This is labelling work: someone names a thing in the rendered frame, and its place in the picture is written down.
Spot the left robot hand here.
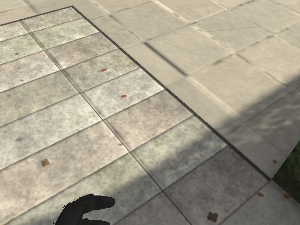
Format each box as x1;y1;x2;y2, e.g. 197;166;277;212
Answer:
53;193;115;225

